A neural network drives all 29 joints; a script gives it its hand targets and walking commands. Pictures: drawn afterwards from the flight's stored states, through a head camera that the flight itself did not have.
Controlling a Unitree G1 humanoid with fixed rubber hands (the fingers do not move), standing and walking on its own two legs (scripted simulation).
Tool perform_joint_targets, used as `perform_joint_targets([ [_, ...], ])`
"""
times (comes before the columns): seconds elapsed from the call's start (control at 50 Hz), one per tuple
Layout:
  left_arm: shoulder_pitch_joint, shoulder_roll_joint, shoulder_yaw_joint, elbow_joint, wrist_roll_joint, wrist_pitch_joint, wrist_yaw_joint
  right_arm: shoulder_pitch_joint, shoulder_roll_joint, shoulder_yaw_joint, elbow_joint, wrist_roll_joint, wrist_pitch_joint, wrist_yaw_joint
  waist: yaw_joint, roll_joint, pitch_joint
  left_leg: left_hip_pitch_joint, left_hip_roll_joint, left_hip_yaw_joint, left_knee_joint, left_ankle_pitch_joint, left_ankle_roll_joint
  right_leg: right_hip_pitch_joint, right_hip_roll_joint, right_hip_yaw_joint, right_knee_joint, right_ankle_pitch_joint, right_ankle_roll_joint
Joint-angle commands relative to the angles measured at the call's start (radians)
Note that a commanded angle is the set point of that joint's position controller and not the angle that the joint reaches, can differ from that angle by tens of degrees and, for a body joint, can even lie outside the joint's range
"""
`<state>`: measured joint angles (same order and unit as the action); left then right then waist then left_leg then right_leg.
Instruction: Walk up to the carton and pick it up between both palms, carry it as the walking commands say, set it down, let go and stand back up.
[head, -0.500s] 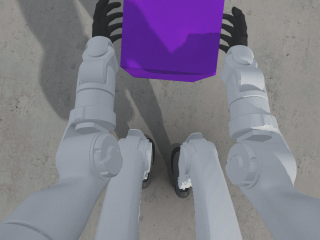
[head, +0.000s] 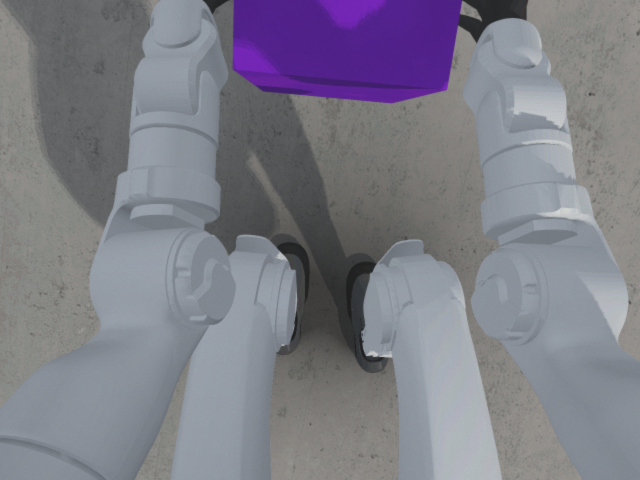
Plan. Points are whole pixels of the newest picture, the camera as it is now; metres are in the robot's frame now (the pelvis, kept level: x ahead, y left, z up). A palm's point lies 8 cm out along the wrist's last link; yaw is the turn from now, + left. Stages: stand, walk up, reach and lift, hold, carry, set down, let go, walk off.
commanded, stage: set down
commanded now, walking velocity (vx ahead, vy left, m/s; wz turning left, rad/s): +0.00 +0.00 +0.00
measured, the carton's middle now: out of the picture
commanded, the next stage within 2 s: none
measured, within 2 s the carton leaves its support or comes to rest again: rests again in 0.58 s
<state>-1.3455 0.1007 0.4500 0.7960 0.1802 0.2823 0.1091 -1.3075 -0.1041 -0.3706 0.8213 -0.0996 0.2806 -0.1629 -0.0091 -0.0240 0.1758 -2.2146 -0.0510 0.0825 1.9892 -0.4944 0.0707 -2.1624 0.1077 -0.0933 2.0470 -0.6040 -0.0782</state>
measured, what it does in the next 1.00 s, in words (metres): lowers itself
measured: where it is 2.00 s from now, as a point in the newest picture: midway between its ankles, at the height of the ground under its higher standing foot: (328, 325)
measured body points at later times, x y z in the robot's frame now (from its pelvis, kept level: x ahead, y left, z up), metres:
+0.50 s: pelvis -0.01 -0.01 -0.04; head +0.35 -0.01 +0.20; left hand +0.57 +0.15 -0.18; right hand +0.56 -0.14 -0.19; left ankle +0.12 +0.08 -0.38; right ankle +0.09 -0.08 -0.38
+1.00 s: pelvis -0.01 -0.01 -0.05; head +0.35 +0.00 +0.21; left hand +0.56 +0.14 -0.20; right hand +0.56 -0.16 -0.20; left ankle +0.12 +0.08 -0.38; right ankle +0.09 -0.08 -0.38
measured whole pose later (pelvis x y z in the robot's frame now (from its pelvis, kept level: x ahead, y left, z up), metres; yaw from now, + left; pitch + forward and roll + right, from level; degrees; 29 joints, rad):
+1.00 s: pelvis -0.01 -0.01 -0.05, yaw +0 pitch +32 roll +1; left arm -1.52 0.23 0.38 0.99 0.09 0.27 0.02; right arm -1.49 -0.23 -0.30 0.99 -0.02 0.27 -0.11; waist 0.00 -0.04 0.41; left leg -2.24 -0.04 0.08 2.17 -0.49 0.06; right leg -2.19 0.12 -0.13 2.23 -0.60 -0.10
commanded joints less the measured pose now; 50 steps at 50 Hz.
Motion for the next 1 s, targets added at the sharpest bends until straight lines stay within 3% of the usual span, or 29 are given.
perform_joint_targets([
  [0.0,-0.531,-0.872,-0.468,0.058,-0.149,-0.005,-0.26,-0.702,0.796,0.447,-0.11,0.139,-0.058,0.297,0.006,0.029,-1.122,0.743,-0.073,-0.141,-0.034,0.322,-0.036,0.403,0.031,0.123,-0.135,0.315,0.057],
  [0.16,-0.552,-0.846,-0.481,0.089,-0.18,-0.01,-0.265,-0.716,0.765,0.44,-0.074,0.158,-0.063,0.313,-0.01,0.048,-1.028,0.735,-0.069,-0.154,0.028,0.345,-0.03,0.336,0.026,0.12,-0.073,0.318,0.046],
  [0.26,-0.636,-0.863,-0.563,-0.008,-0.264,-0.025,-0.253,-0.805,0.769,0.532,-0.194,0.241,-0.078,0.301,-0.012,0.053,-1.257,0.862,-0.067,-0.153,0.086,0.466,-0.028,0.45,0.024,0.124,-0.028,0.433,0.046],
  [0.28,-0.66,-0.843,-0.58,-0.021,-0.277,-0.025,-0.25,-0.825,0.769,0.55,-0.193,0.259,-0.076,0.296,-0.005,0.054,-1.32,0.893,-0.064,-0.15,0.093,0.464,-0.026,0.493,0.023,0.124,-0.018,0.438,0.046],
  [0.32,-0.674,-0.852,-0.598,0.012,-0.296,-0.013,-0.249,-0.86,0.748,0.564,-0.192,0.266,-0.068,0.293,-0.02,0.078,-1.34,0.936,-0.061,-0.148,0.101,0.415,-0.026,0.503,0.021,0.115,-0.013,0.38,0.042],
  [0.34,-0.686,-0.86,-0.596,0.025,-0.311,-0.008,-0.253,-0.872,0.733,0.56,-0.188,0.258,-0.062,0.294,-0.046,0.069,-1.328,0.933,-0.061,-0.151,0.099,0.378,-0.023,0.512,0.019,0.105,-0.012,0.35,0.039],
  [0.38,-0.705,-0.862,-0.569,0.072,-0.316,-0.001,-0.265,-0.868,0.738,0.539,-0.132,0.239,-0.044,0.307,-0.052,0.059,-1.229,0.887,-0.058,-0.142,0.096,0.302,-0.019,0.504,0.016,0.105,-0.02,0.286,0.033],
  [0.42,-0.707,-0.846,-0.537,0.065,-0.309,-0.013,-0.279,-0.853,0.79,0.523,-0.12,0.227,-0.035,0.315,-0.044,-0.005,-1.138,0.781,-0.055,-0.141,0.1,0.302,-0.007,0.524,0.016,0.12,-0.024,0.329,0.037],
  [0.46,-0.71,-0.811,-0.495,0.117,-0.29,-0.015,-0.298,-0.827,0.798,0.492,-0.045,0.209,-0.026,0.328,-0.018,-0.029,-1.009,0.655,-0.052,-0.125,0.093,0.205,0.003,0.515,0.011,0.146,-0.039,0.272,0.034],
  [0.5,-0.712,-0.795,-0.463,0.12,-0.259,-0.02,-0.31,-0.793,0.804,0.461,0.012,0.19,-0.018,0.341,0.005,-0.037,-0.93,0.579,-0.05,-0.12,0.093,0.155,0.007,0.484,0.012,0.162,-0.038,0.237,0.033],
  [0.54,-0.705,-0.782,-0.441,0.105,-0.232,-0.022,-0.313,-0.805,0.796,0.456,0.001,0.2,-0.026,0.348,0.04,-0.01,-0.939,0.586,-0.049,-0.118,0.099,0.187,0.007,0.456,0.019,0.167,-0.026,0.259,0.034],
  [0.62,-0.716,-0.758,-0.427,0.116,-0.221,-0.028,-0.308,-0.823,0.79,0.439,0.012,0.209,-0.041,0.343,0.063,-0.006,-0.882,0.529,-0.045,-0.12,0.097,0.182,0.007,0.42,0.014,0.181,-0.035,0.27,0.039],
  [0.66,-0.698,-0.741,-0.409,0.118,-0.213,-0.032,-0.307,-0.816,0.816,0.441,0.025,0.218,-0.043,0.338,0.082,-0.031,-0.871,0.504,-0.044,-0.115,0.097,0.173,0.012,0.434,0.014,0.185,-0.038,0.272,0.046],
  [0.7,-0.702,-0.737,-0.41,0.103,-0.223,-0.037,-0.309,-0.818,0.817,0.449,0.006,0.225,-0.05,0.329,0.077,-0.048,-0.92,0.503,-0.042,-0.109,0.106,0.189,0.01,0.488,0.011,0.19,-0.036,0.311,0.049],
  [0.76,-0.697,-0.722,-0.412,0.141,-0.223,-0.034,-0.319,-0.777,0.817,0.432,0.053,0.208,-0.042,0.322,0.063,-0.028,-0.854,0.458,-0.039,-0.101,0.109,0.15,0.008,0.477,0.01,0.192,-0.037,0.285,0.044],
  [0.84,-0.677,-0.711,-0.396,0.142,-0.198,-0.033,-0.321,-0.766,0.806,0.409,0.064,0.209,-0.043,0.329,0.095,0.013,-0.775,0.463,-0.036,-0.1,0.103,0.154,0.007,0.411,0.019,0.191,-0.034,0.251,0.039],
  [0.98,-0.664,-0.712,-0.377,0.183,-0.185,-0.028,-0.316,-0.757,0.758,0.377,0.107,0.176,-0.036,0.349,0.064,0.013,-0.673,0.495,-0.034,-0.119,0.103,0.117,0.006,0.295,0.021,0.162,-0.017,0.15,0.032],
])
